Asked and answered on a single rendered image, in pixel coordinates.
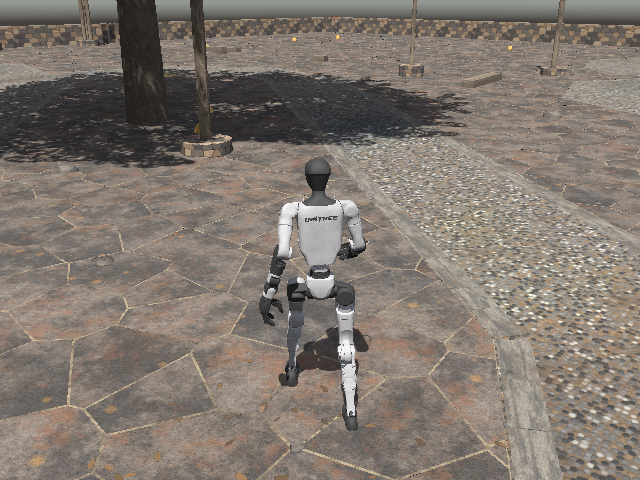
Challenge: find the robot right upper arm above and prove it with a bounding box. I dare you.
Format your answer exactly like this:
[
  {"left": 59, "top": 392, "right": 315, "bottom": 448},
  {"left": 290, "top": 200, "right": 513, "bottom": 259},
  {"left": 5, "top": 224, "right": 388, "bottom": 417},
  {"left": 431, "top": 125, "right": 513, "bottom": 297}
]
[{"left": 338, "top": 200, "right": 365, "bottom": 251}]

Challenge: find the robot left forearm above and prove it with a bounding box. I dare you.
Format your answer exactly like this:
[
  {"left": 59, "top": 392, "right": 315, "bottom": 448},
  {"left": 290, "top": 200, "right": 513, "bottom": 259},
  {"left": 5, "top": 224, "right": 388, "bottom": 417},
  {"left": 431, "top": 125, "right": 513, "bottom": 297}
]
[{"left": 262, "top": 244, "right": 286, "bottom": 299}]

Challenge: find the left robot thigh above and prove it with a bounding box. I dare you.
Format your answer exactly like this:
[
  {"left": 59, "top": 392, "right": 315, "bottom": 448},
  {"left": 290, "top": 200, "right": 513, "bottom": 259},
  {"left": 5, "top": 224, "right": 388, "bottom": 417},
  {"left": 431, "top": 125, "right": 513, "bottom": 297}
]
[{"left": 287, "top": 277, "right": 307, "bottom": 328}]

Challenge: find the humanoid robot torso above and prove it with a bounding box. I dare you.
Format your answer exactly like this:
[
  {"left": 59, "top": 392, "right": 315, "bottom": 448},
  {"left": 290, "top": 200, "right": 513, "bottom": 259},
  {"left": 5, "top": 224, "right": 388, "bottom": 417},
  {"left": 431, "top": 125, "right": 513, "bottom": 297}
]
[{"left": 296, "top": 196, "right": 343, "bottom": 300}]

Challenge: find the robot left hand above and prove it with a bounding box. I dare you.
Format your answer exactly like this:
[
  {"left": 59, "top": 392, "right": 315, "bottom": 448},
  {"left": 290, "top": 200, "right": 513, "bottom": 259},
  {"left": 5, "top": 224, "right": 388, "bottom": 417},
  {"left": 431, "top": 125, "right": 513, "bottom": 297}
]
[{"left": 259, "top": 295, "right": 283, "bottom": 326}]

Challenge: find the robot right forearm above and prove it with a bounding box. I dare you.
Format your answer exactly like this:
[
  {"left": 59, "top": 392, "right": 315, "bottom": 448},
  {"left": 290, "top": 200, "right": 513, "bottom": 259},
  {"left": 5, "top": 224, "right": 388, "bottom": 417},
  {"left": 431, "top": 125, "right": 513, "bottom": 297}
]
[{"left": 349, "top": 237, "right": 366, "bottom": 255}]

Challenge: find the robot left upper arm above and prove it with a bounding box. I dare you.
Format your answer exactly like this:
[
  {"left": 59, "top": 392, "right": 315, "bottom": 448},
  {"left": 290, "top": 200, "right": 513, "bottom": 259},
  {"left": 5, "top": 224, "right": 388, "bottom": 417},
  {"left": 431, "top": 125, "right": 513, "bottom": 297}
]
[{"left": 277, "top": 202, "right": 299, "bottom": 260}]

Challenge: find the robot right hand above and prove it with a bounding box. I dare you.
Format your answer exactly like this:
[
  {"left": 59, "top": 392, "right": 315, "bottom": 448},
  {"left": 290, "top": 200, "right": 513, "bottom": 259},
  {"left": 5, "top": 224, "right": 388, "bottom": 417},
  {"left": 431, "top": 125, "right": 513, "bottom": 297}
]
[{"left": 337, "top": 242, "right": 358, "bottom": 260}]

